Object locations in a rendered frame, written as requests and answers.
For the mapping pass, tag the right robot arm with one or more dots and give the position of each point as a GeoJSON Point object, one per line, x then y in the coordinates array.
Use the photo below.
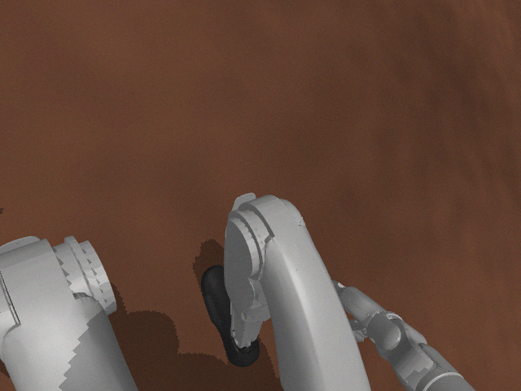
{"type": "Point", "coordinates": [417, 365]}

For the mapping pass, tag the right robot hand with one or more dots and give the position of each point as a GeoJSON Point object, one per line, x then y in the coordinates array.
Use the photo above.
{"type": "Point", "coordinates": [360, 306]}

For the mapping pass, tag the right robot foot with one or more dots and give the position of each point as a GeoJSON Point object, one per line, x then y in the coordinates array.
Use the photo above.
{"type": "Point", "coordinates": [218, 306]}

